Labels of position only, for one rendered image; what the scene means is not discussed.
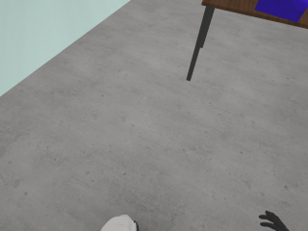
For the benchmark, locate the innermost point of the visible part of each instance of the table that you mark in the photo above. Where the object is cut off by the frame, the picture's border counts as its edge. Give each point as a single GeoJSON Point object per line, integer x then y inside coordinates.
{"type": "Point", "coordinates": [246, 7]}

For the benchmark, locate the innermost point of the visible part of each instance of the left robot thigh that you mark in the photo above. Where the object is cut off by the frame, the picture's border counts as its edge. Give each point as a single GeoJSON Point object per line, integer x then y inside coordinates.
{"type": "Point", "coordinates": [121, 223]}

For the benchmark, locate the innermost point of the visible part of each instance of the carton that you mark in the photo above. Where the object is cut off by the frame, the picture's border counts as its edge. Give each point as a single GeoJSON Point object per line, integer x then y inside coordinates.
{"type": "Point", "coordinates": [288, 9]}

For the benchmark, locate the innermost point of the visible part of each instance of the right robot hand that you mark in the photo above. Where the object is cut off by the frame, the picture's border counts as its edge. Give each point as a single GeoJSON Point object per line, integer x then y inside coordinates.
{"type": "Point", "coordinates": [277, 224]}

